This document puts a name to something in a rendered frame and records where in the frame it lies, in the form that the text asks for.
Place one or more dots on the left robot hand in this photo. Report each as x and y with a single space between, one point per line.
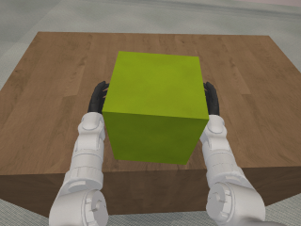
97 100

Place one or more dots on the left robot forearm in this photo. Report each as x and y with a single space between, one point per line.
87 157

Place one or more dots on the carton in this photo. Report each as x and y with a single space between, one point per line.
155 108

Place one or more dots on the right robot forearm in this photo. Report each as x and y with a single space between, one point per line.
218 157

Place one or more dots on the left robot upper arm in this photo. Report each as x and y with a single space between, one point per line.
85 207

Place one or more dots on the right robot hand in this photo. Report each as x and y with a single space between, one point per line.
211 99

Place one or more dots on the right robot upper arm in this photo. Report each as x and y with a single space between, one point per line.
229 204

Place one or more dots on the pedestal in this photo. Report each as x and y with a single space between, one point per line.
49 91

